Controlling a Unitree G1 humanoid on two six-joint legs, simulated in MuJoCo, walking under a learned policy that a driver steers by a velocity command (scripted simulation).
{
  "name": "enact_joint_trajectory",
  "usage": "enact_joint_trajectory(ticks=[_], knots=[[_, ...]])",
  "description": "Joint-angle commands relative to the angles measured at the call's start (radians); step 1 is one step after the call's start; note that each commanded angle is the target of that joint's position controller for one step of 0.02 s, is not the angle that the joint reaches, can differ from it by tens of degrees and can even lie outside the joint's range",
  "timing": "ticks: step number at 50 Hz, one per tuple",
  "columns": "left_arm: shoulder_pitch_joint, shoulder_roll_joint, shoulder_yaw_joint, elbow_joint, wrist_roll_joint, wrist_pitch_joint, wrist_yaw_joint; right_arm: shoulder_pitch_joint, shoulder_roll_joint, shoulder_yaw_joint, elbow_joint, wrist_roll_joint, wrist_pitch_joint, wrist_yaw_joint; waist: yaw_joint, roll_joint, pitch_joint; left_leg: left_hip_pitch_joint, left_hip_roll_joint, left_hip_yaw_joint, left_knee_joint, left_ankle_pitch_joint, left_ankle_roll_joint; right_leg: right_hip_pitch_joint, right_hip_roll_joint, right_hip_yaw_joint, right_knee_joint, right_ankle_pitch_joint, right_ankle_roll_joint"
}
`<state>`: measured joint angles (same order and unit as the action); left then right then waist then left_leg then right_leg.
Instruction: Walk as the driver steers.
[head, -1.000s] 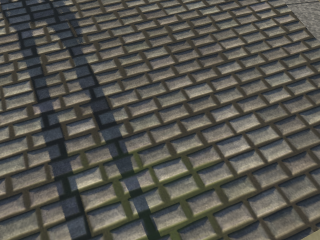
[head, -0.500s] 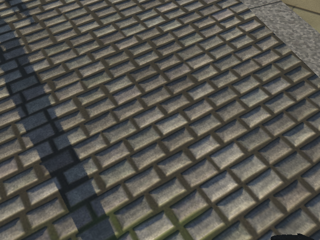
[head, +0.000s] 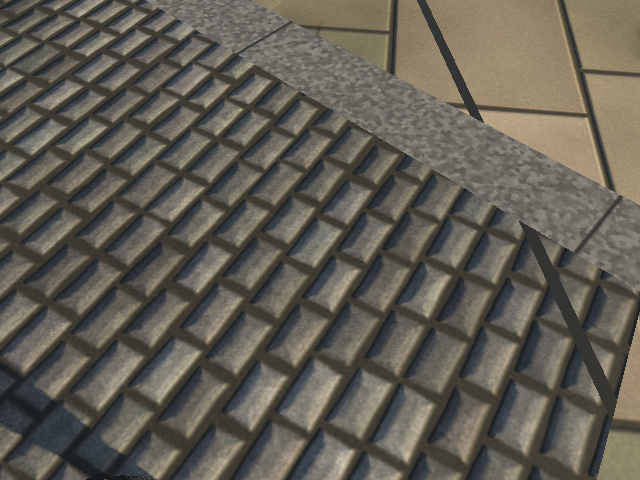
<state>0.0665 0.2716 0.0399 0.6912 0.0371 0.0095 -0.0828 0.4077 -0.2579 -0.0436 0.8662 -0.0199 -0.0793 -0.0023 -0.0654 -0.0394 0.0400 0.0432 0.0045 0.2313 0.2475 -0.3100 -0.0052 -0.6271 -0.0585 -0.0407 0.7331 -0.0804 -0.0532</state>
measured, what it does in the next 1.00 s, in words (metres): walks ahead: right foot, then left foot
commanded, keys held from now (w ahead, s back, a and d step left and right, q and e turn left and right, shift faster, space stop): w+e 0.34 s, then w+q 0.66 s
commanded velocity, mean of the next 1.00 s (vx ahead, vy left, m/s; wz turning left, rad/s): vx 0.50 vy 0.00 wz -0.07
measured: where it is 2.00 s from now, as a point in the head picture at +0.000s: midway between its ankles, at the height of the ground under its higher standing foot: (293, 227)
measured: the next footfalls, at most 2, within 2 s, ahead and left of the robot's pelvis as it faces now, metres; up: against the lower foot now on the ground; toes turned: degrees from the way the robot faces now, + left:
right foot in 0.10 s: +0.21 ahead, -0.10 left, +0.00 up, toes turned -8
left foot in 0.66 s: +0.56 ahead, -0.01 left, +0.00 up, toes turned -8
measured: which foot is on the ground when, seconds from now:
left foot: down 0.00-0.12, up 0.14-0.64, down 0.66-1.00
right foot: up 0.00-0.08, down 0.10-0.68, up 0.70-1.00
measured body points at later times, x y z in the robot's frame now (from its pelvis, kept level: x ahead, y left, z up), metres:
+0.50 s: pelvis +0.27 -0.06 +0.00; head +0.30 -0.07 +0.45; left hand +0.34 +0.22 -0.12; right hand +0.38 -0.33 -0.11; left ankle +0.47 +0.05 -0.69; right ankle +0.17 -0.09 -0.74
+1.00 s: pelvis +0.56 -0.06 +0.01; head +0.60 -0.05 +0.46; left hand +0.75 +0.17 -0.10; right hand +0.55 -0.34 -0.12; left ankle +0.52 +0.00 -0.74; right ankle +0.71 -0.24 -0.68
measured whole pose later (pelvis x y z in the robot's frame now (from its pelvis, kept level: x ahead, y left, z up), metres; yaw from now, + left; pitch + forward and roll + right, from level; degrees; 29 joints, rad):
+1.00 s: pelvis +0.56 -0.06 +0.01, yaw +0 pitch +1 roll +0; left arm 0.11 0.26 0.01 0.73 0.04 -0.03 -0.02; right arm 0.41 -0.26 -0.06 0.86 0.00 -0.04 0.02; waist -0.06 -0.04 0.04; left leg -0.09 -0.15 -0.11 0.29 -0.21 0.11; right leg -0.65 -0.09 0.06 0.77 -0.08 0.05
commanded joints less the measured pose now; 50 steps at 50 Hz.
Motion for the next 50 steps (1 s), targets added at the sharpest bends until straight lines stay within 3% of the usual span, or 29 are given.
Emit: enact_joint_trajectory(ticks=[1,3,4,5,6,7,8,9,10,11,12,13,15,19,26,29,31,32,33,34,35,36,37,38,39,40,43,46,50], knots=[[-0.096,0.051,0.008,-0.095,0.007,-0.013,-0.001,0.004,-0.167,-0.039,-0.037,0.000,0.001,-0.010,0.017,0.129,0.039,-0.004,0.270,-0.050,-0.006,0.606,0.110,0.053,0.035,-0.066,-0.087,-0.074,-0.044],[-0.022,0.070,0.019,-0.079,0.013,-0.015,0.012,0.013,-0.200,-0.045,-0.025,-0.002,0.016,-0.016,0.057,0.145,-0.022,0.037,0.272,-0.010,0.183,0.931,0.098,0.177,0.108,-0.103,-0.121,-0.183,-0.088],[0.096,0.087,0.032,-0.045,0.016,-0.023,0.021,0.009,-0.210,-0.045,-0.026,0.001,0.026,-0.017,0.110,0.131,-0.093,0.014,0.264,0.010,0.363,0.986,0.091,0.316,0.153,-0.107,-0.167,-0.193,-0.116],[0.277,0.128,0.054,0.015,0.025,-0.031,0.037,-0.001,-0.204,-0.041,-0.042,0.000,0.030,-0.017,0.190,0.074,-0.197,-0.131,0.241,0.026,0.619,0.825,0.061,0.570,0.140,-0.041,-0.224,-0.178,-0.154],[0.333,0.249,0.086,0.015,0.025,-0.029,0.053,0.038,-0.095,-0.014,-0.109,0.009,0.025,-0.002,0.167,-0.140,-0.320,-0.523,0.143,0.022,0.967,0.160,0.008,0.905,-0.164,0.409,-0.265,-0.332,-0.260],[0.339,0.299,0.098,-0.016,-0.013,-0.020,0.061,-0.040,-0.131,-0.023,-0.161,-0.005,0.018,0.006,0.181,-0.153,-0.387,-0.746,-0.016,-0.153,1.172,-0.259,-0.025,0.976,-0.312,0.847,-0.431,-0.215,-0.352],[0.334,0.274,0.095,0.011,-0.024,-0.015,0.071,-0.151,-0.153,-0.028,-0.184,-0.007,0.015,0.009,0.192,-0.036,-0.252,-0.841,0.048,-0.253,1.175,-0.154,-0.013,0.913,-0.265,0.667,-0.432,-0.098,-0.325],[0.290,0.219,0.081,0.025,-0.029,-0.018,0.078,-0.149,-0.129,-0.016,-0.180,0.003,0.003,0.009,0.146,-0.005,-0.132,-0.814,0.090,-0.247,1.088,-0.062,-0.007,0.763,-0.232,0.527,-0.431,0.027,-0.293],[0.249,0.174,0.067,0.028,-0.028,-0.026,0.081,-0.129,-0.123,-0.016,-0.160,-0.002,0.003,0.007,0.095,0.039,-0.066,-0.743,0.119,-0.249,0.993,-0.033,-0.005,0.643,-0.165,0.424,-0.435,0.170,-0.243],[0.190,0.141,0.056,0.023,-0.037,-0.029,0.081,-0.108,-0.120,-0.017,-0.148,-0.021,0.021,0.008,0.051,0.053,-0.048,-0.667,0.131,-0.252,0.941,-0.017,-0.011,0.550,-0.097,0.351,-0.463,0.172,-0.197],[0.179,0.142,0.053,0.012,-0.036,-0.038,0.080,-0.057,-0.113,-0.014,-0.144,-0.028,0.040,0.011,0.028,-0.017,-0.075,-0.606,0.130,-0.250,0.922,-0.019,-0.023,0.500,-0.101,0.337,-0.475,0.239,-0.220],[0.193,0.129,0.051,0.019,-0.039,-0.050,0.075,-0.063,-0.115,-0.015,-0.143,-0.033,0.053,0.013,0.025,-0.010,-0.073,-0.598,0.128,-0.244,0.911,-0.023,-0.033,0.482,-0.085,0.328,-0.476,0.303,-0.228],[0.216,0.149,0.058,0.030,-0.035,-0.059,0.072,-0.099,-0.099,-0.014,-0.151,-0.029,0.064,0.018,0.029,0.015,-0.063,-0.611,0.121,-0.233,0.838,0.029,-0.048,0.445,-0.055,0.307,-0.508,0.209,-0.230],[0.307,0.139,0.053,0.065,-0.035,-0.066,0.074,-0.249,-0.081,-0.008,-0.188,-0.026,0.063,0.025,0.083,-0.002,-0.011,-0.716,0.118,-0.227,0.640,0.196,-0.052,0.507,-0.051,0.305,-0.550,0.167,-0.201],[0.409,0.135,0.039,0.127,-0.018,-0.086,0.085,-0.426,-0.076,0.001,-0.232,-0.008,0.045,0.042,0.154,-0.011,0.033,-0.734,0.077,-0.188,0.408,0.302,0.030,0.697,-0.105,0.226,-0.550,0.321,-0.146],[0.382,0.148,0.036,0.144,-0.007,-0.086,0.099,-0.394,-0.085,-0.003,-0.227,-0.004,0.040,0.048,0.117,-0.018,0.045,-0.631,0.027,-0.175,0.335,0.213,0.083,0.727,-0.132,0.170,-0.508,0.494,-0.118],[0.358,0.166,0.037,0.152,0.000,-0.087,0.105,-0.255,-0.110,-0.018,-0.181,-0.002,0.039,0.035,0.054,-0.027,-0.032,-0.440,-0.054,-0.144,0.313,0.129,0.123,0.740,-0.121,0.117,-0.333,0.815,-0.089],[0.346,0.172,0.037,0.155,0.000,-0.083,0.105,-0.117,-0.122,-0.028,-0.134,-0.006,0.033,0.026,-0.010,-0.005,-0.104,-0.285,-0.089,-0.128,0.253,0.144,0.147,0.720,-0.093,0.077,-0.146,0.866,-0.073],[0.340,0.159,0.028,0.140,-0.004,-0.087,0.107,0.039,-0.164,-0.043,-0.097,-0.021,0.026,0.016,-0.076,0.025,-0.192,-0.042,0.017,-0.263,0.237,0.129,0.199,0.551,-0.067,0.050,0.101,0.661,-0.055],[0.420,0.081,0.010,0.100,-0.036,-0.094,0.096,0.116,-0.297,-0.081,-0.095,-0.035,0.027,0.009,-0.040,0.253,-0.300,0.227,0.305,-0.782,0.184,0.081,0.360,0.189,0.111,-0.024,0.534,0.086,0.010],[0.384,0.123,0.018,0.097,0.000,-0.099,0.093,0.047,-0.246,-0.071,-0.087,0.012,0.038,0.025,-0.008,0.212,-0.297,0.221,0.345,-1.026,0.046,0.129,0.390,0.028,0.163,0.091,0.639,-0.383,0.003],[0.304,0.129,0.016,0.077,0.005,-0.102,0.087,-0.041,-0.212,-0.065,-0.101,0.025,0.042,0.028,0.021,0.132,-0.146,0.086,0.318,-0.868,0.044,0.058,0.369,-0.031,0.086,0.134,0.637,-0.309,0.000],[0.249,0.129,0.011,0.064,0.002,-0.110,0.081,-0.086,-0.164,-0.053,-0.109,0.020,0.043,0.030,0.028,0.056,-0.070,-0.038,0.278,-0.759,0.016,0.109,0.341,-0.021,0.044,0.123,0.576,-0.249,0.002],[0.229,0.118,0.010,0.058,0.002,-0.106,0.077,-0.103,-0.144,-0.046,-0.106,0.014,0.042,0.027,0.051,0.036,-0.022,-0.127,0.230,-0.682,-0.005,0.174,0.311,0.007,0.017,0.117,0.510,-0.236,0.008],[0.238,0.108,0.006,0.055,0.012,-0.089,0.075,-0.113,-0.126,-0.039,-0.097,0.018,0.040,0.024,0.080,0.033,-0.006,-0.198,0.179,-0.615,-0.028,0.225,0.276,0.054,-0.002,0.112,0.457,-0.224,0.022],[0.260,0.094,0.001,0.055,0.015,-0.073,0.073,-0.106,-0.139,-0.041,-0.093,0.018,0.033,0.023,0.093,0.076,-0.017,-0.232,0.168,-0.587,-0.035,0.299,0.285,0.087,-0.006,0.101,0.421,-0.229,0.039],[0.208,0.075,-0.008,0.036,0.015,-0.054,0.071,-0.070,-0.160,-0.051,-0.076,0.021,0.021,0.021,0.089,0.077,-0.018,-0.266,0.120,-0.522,-0.059,0.352,0.288,0.067,-0.015,0.066,0.310,-0.179,0.081],[0.062,0.067,-0.013,-0.013,0.011,-0.053,0.067,-0.018,-0.168,-0.056,-0.064,0.025,0.024,0.017,0.046,0.083,0.009,-0.249,0.087,-0.512,-0.072,0.351,0.258,0.013,-0.016,0.049,0.131,-0.044,0.110],[-0.064,0.059,-0.021,-0.051,0.000,-0.059,0.061,0.053,-0.172,-0.063,-0.051,0.021,0.031,0.010,-0.012,0.099,-0.007,-0.154,0.077,-0.532,-0.015,0.422,0.222,0.003,0.013,0.050,-0.030,0.067,0.114]])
